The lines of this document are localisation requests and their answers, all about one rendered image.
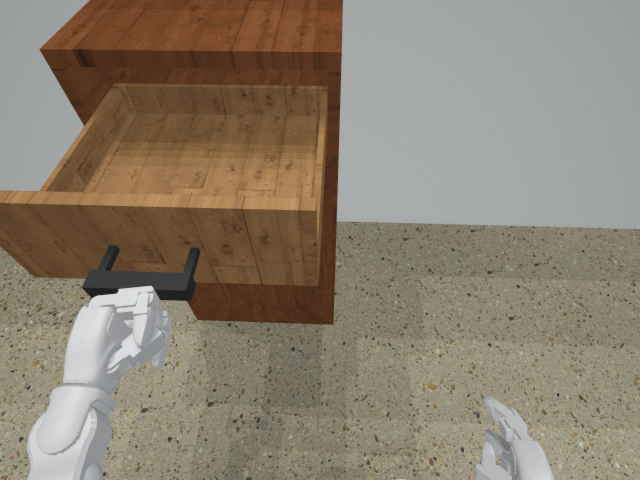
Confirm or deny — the robot right hand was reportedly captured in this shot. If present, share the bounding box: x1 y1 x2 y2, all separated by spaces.
476 396 555 480

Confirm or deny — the robot left forearm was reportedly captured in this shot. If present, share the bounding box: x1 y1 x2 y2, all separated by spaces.
27 383 116 480

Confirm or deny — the cabinet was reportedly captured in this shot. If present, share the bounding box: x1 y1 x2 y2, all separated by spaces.
39 0 343 325

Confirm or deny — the handle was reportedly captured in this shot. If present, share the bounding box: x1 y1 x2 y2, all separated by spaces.
82 245 201 301

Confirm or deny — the drawer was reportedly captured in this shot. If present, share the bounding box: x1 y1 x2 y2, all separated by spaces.
0 83 327 286

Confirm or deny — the robot left hand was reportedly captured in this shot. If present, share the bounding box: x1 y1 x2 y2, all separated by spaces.
63 286 173 394

